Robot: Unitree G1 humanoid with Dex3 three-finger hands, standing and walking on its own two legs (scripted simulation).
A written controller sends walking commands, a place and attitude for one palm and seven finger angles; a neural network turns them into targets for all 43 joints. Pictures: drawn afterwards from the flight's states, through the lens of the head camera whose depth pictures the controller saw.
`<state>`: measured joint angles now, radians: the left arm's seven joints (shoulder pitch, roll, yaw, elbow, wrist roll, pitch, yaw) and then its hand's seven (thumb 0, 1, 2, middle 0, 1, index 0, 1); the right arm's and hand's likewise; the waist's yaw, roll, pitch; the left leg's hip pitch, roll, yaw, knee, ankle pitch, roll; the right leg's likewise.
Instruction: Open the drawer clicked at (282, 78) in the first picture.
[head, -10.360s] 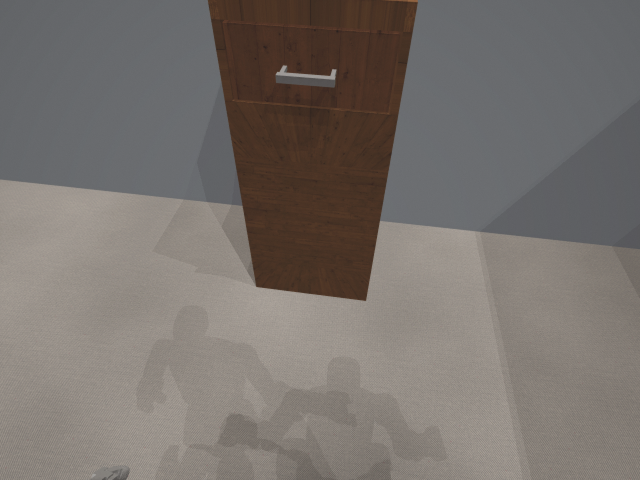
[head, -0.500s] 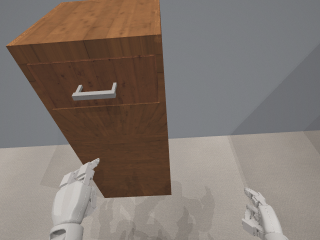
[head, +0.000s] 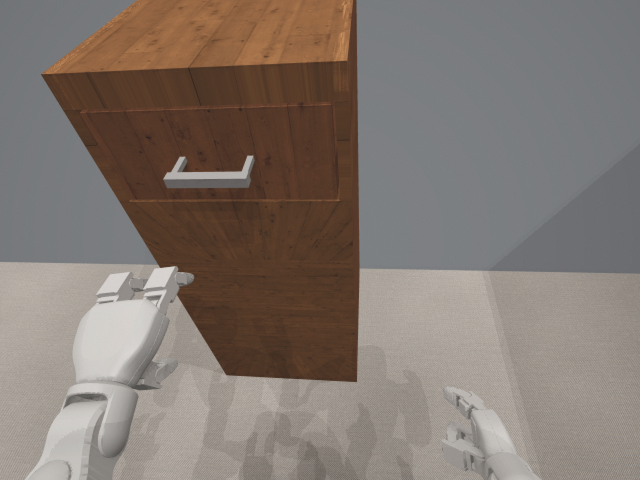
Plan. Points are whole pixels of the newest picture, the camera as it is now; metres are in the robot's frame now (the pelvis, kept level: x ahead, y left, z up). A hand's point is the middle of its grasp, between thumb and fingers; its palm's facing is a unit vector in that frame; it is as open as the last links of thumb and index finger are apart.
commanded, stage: raise the hand with hooked fingers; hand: left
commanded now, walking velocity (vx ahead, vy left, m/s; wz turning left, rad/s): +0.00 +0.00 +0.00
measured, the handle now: (211, 171) +0.52 +0.25 +0.11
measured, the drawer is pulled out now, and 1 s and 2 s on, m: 0.00 0.00 0.00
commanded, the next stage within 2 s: move the hooked fingers above the handle in 1.18 s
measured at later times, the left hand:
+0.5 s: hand (76, 264) +0.26 +0.28 +0.19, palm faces +0.20 -0.03 -0.98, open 13.6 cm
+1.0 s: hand (60, 247) +0.26 +0.28 +0.22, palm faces +0.13 -0.02 -0.99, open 13.8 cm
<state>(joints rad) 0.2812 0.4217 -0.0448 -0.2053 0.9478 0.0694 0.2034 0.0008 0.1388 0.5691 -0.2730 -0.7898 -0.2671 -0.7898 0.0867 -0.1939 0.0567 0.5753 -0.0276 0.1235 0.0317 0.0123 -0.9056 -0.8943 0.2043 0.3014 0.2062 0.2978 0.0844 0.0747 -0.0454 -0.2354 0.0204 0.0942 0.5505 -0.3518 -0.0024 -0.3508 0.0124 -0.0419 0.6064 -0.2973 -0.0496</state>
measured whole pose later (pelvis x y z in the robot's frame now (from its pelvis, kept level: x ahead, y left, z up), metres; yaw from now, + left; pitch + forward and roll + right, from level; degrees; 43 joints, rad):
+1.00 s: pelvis -0.04 +0.03 +0.01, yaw +3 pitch -3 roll +0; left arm -0.27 0.65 0.03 -0.14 0.77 0.02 -0.26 0.00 -0.49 0.30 -0.32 -1.20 -0.32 -1.20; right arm 0.16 -0.29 0.02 0.61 0.03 0.10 0.03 0.01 -0.91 -0.89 0.20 0.30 0.20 0.30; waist 0.09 0.09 0.03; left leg -0.13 -0.04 0.07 0.39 -0.21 0.05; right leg -0.21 -0.04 -0.06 0.41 -0.15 0.00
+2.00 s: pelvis -0.02 +0.01 +0.01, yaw +3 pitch +2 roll +1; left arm -0.54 0.61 -0.03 0.29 0.85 0.01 -0.15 0.00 -0.49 0.30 -0.32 -1.20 -0.31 -1.20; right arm 0.18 -0.31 0.00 0.64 0.04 0.13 -0.01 0.01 -0.91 -0.89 0.20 0.30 0.20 0.30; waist 0.06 0.09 0.01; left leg -0.22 -0.02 0.04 0.41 -0.23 0.02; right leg -0.30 -0.02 -0.09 0.44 -0.18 -0.03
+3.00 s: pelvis +0.01 +0.02 +0.01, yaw +1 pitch +8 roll +0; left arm -0.87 0.52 -0.11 0.78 0.97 0.04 -0.07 0.00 -0.49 0.30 -0.35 -1.23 -0.34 -1.23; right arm 0.26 -0.27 0.00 0.67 0.04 0.19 -0.03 0.01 -0.91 -0.89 0.20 0.30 0.20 0.30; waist -0.02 0.07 -0.07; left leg -0.29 -0.01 0.08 0.43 -0.28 0.03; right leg -0.39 -0.01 -0.04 0.46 -0.22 -0.02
